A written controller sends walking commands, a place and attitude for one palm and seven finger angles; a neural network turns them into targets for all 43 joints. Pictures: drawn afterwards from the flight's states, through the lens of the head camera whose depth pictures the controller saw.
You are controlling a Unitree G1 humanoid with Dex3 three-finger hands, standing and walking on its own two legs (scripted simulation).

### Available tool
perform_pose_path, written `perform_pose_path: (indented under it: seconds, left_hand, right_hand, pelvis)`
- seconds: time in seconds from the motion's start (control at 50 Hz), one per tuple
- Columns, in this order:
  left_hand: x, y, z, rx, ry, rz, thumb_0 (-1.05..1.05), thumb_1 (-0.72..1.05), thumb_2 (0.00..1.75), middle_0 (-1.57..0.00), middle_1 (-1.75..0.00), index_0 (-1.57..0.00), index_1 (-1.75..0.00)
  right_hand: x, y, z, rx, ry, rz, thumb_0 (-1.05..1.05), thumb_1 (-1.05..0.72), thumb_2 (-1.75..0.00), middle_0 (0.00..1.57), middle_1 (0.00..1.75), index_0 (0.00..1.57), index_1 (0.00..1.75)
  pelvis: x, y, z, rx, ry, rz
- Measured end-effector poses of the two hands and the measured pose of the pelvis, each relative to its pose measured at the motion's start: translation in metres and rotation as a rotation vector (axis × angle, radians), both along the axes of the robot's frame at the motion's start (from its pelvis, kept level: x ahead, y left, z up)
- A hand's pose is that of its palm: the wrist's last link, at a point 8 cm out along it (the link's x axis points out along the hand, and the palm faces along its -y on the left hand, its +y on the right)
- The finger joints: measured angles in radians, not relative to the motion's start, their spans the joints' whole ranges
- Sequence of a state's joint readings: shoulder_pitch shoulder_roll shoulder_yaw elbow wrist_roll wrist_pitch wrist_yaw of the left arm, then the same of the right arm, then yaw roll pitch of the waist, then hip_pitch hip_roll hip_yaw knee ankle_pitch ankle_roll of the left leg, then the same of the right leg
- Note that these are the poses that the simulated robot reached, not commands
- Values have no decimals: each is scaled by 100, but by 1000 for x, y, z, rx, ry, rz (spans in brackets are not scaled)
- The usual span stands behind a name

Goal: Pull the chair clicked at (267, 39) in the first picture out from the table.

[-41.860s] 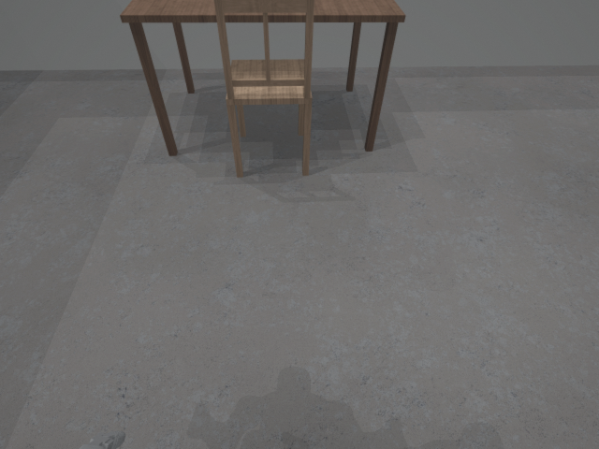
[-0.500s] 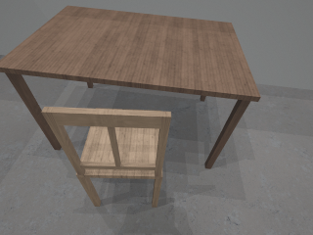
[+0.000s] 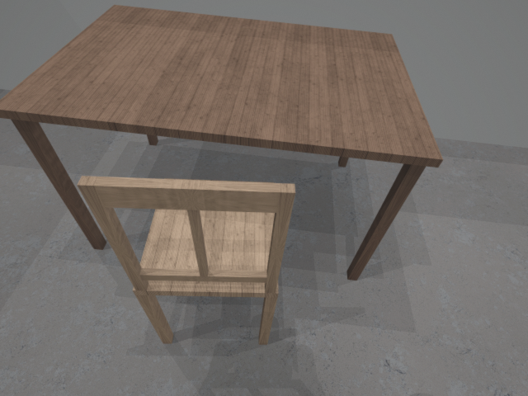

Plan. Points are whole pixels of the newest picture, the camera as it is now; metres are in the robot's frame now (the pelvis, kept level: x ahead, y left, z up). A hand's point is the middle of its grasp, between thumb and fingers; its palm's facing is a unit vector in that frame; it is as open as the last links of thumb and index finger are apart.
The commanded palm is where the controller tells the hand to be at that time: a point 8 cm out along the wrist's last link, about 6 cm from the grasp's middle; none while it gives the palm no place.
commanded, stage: look again from close up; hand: left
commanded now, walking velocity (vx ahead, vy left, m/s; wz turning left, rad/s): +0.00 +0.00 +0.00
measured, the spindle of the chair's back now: (199, 244) +0.43 +0.16 -0.12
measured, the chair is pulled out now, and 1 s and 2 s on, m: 0.13 0.13 0.13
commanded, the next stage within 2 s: raise the hand toward the chair's back in 0.14 s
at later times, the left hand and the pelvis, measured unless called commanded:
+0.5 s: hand (152, 324) +0.22 +0.18 -0.01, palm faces +0.21 -0.98 -0.06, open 8.0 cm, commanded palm +0.11 +0.22 -0.07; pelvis -0.03 -0.02 -0.03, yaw +5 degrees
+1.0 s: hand (167, 366) +0.18 +0.16 -0.08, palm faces -0.05 -1.00 +0.00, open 12.2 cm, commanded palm +0.13 +0.23 -0.06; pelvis -0.03 -0.05 -0.12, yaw +6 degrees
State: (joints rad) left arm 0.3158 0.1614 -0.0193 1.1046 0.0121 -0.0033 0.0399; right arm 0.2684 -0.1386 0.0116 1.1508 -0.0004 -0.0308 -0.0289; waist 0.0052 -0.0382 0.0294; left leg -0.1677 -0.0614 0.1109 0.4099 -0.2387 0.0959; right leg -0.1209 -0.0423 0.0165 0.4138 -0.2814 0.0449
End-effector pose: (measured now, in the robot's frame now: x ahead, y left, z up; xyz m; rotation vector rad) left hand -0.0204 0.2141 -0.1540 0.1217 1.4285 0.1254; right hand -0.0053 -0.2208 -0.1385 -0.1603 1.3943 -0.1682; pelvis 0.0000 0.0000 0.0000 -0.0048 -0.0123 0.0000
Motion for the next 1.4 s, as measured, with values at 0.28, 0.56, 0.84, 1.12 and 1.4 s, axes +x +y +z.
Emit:
perform_pose_path:
  seconds: [0.28,0.56,0.84,1.12,1.4]
  left_hand:
    - [13,2,6,-2,-57,40,1,91,90,-20,-30,-20,-30]
    - [208,-3,139,-66,-1473,-39,1,74,82,-18,-27,-18,-27]
    - [120,20,101,110,-1434,20,1,40,68,-15,-22,-15,-22]
    - [181,23,105,-31,-1338,-55,1,8,54,-12,-17,-12,-17]
    - [173,30,97,-61,-1388,-101,0,-25,40,-9,-12,-9,-12]
  right_hand:
    - [0,2,1,7,-34,-5,1,-91,-90,20,30,20,30]
    - [134,-70,13,-79,-701,227,1,-91,-90,20,30,20,30]
    - [238,-32,-25,9,-843,427,1,-91,-90,20,30,19,30]
    - [150,-43,-57,-4,-599,203,1,-90,-90,20,30,20,30]
    - [162,-34,-35,-98,-678,275,2,-90,-90,20,30,20,30]
  pelvis:
    - [-3,1,-1,11,6,12]
    - [-27,-31,-60,14,224,64]
    - [-23,-55,-114,-39,291,123]
    - [-23,-43,-105,-29,320,80]
    - [-34,-18,-108,-63,310,82]
